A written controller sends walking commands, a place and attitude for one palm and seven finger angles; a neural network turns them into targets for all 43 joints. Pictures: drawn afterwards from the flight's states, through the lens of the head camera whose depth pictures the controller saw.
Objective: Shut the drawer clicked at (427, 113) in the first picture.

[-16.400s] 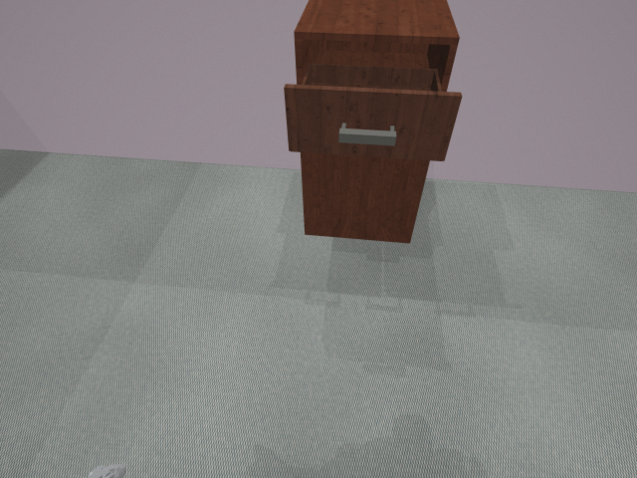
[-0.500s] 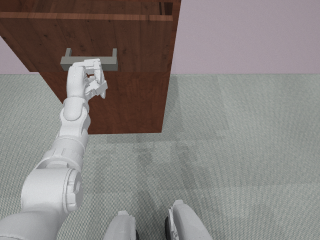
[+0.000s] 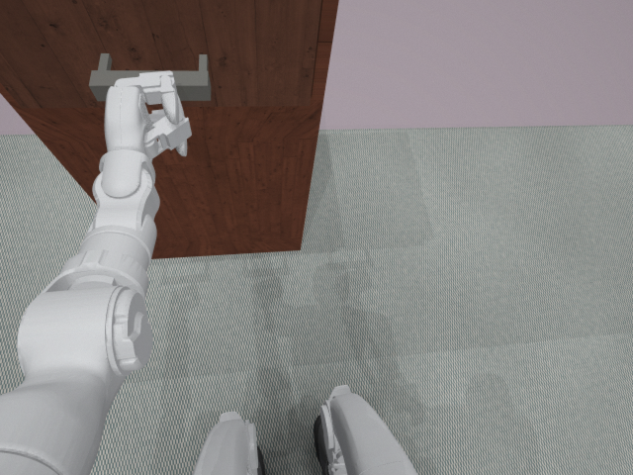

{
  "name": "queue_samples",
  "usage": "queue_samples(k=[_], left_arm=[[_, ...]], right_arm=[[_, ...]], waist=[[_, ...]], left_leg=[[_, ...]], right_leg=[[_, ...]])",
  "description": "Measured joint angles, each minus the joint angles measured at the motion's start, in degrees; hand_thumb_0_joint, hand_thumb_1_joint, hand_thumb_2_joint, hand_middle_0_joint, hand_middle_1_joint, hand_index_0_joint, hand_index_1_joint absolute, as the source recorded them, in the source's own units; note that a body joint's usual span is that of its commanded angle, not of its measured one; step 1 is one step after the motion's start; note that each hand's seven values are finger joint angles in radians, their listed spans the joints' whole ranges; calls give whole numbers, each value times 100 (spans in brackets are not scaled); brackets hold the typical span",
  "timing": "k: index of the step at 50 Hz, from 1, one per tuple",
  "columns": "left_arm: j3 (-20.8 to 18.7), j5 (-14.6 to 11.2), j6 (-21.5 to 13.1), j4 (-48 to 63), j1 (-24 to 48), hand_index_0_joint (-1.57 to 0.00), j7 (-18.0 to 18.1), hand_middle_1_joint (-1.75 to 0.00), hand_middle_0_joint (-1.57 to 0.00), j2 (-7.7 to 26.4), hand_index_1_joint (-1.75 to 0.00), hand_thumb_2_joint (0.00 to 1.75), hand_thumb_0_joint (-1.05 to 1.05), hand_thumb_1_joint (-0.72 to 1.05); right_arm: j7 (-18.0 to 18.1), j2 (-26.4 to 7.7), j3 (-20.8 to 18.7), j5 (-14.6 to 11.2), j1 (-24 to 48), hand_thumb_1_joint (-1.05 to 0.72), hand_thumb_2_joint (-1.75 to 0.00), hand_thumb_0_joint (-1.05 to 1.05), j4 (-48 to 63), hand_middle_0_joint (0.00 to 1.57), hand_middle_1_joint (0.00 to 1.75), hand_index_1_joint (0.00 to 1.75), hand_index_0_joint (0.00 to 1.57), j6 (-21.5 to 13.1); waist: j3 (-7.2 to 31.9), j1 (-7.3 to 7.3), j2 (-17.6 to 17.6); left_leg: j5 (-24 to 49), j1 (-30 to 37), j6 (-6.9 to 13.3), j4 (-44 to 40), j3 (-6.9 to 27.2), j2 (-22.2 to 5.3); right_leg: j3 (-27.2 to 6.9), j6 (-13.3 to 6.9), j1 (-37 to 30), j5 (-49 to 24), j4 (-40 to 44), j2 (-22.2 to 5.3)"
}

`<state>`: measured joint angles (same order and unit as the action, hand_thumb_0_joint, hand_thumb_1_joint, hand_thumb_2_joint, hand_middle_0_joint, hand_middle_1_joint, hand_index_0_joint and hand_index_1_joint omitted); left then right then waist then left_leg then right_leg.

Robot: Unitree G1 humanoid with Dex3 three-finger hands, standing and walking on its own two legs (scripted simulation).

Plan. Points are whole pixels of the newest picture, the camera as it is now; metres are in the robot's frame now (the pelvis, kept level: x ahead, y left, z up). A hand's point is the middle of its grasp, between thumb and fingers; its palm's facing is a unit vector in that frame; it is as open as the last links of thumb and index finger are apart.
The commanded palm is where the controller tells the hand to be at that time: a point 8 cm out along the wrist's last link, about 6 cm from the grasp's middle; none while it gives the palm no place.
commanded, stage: push the drawer shut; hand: left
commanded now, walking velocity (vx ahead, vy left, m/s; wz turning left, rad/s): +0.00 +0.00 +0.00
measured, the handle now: (154, 73) +0.62 +0.13 +0.06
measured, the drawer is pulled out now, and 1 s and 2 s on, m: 0.02 0.00 0.00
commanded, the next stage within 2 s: pull the fist back off the drawer in 0.60 s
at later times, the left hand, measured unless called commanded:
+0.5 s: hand (175, 107) +0.56 +0.10 +0.06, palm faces -0.04 -1.00 -0.05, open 3.1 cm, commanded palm +0.59 +0.13 +0.06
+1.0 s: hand (175, 105) +0.56 +0.10 +0.06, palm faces -0.05 -1.00 -0.05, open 3.3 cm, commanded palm +0.56 +0.12 +0.06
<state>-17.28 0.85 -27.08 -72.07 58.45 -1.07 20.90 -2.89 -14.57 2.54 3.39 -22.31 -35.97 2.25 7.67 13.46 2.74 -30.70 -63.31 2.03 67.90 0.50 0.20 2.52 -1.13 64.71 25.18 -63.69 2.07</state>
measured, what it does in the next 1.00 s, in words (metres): stands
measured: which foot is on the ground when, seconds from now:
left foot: down 0.00-1.00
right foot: down 0.00-1.00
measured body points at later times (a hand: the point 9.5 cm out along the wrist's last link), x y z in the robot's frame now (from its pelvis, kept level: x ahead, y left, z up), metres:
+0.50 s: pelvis -0.02 +0.00 -0.01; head +0.16 +0.03 +0.40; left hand +0.56 +0.15 +0.06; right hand -0.05 -0.25 -0.11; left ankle +0.00 +0.10 -0.64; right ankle +0.04 -0.11 -0.64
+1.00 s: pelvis -0.03 +0.01 -0.02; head +0.15 +0.04 +0.39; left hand +0.56 +0.15 +0.07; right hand -0.08 -0.23 -0.11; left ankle +0.00 +0.10 -0.64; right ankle +0.04 -0.11 -0.64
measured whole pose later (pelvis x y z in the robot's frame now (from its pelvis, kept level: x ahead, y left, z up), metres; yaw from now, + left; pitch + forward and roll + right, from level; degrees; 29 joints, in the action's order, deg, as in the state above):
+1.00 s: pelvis -0.03 +0.01 -0.02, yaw +0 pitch +30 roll -5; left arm -15.1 3.1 -22.7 -81.0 72.9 -0.1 28.2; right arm -3.2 -15.0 4.9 4.9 -25.2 -37.6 -1.0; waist 7.4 17.8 3.5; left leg -29.4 -73.2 2.7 72.9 2.5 0.8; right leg 4.6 -0.3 72.5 23.2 -65.9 1.5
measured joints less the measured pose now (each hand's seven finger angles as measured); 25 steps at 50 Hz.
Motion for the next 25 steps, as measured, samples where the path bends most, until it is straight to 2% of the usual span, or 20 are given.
queue_samples(k=[10, 16, 25], left_arm=[[-78, 70, 141, -246, 448, -140, -16, -160, -140, 298, -160, 93, 6, 79], [-67, 143, 151, -481, 682, -140, -61, -160, -139, 400, -160, 96, 3, 73], [118, 145, 292, -654, 1035, -140, -12, -160, -139, 647, -160, 98, 3, 65]], right_arm=[[-28, -21, 30, 51, -61, -91, -90, 0, -14, 20, 30, 30, 20, 13], [-22, -21, 89, 67, -158, -91, -90, 0, -67, 20, 30, 30, 21, -1], [31, -28, 153, 89, -155, -91, -90, 0, -117, 20, 30, 30, 21, -149]], waist=[[-12, 150, 40], [-12, 175, 51], [-31, 333, 50]], left_leg=[[-26, -251, -1, 129, 43, -27], [-15, -408, -2, 219, 117, -17], [70, -708, -3, 346, 215, 15]], right_leg=[[45, 2, 215, -8, -56, 26], [120, -2, 322, -20, -93, 15], [221, 1, 548, -109, -139, -19]])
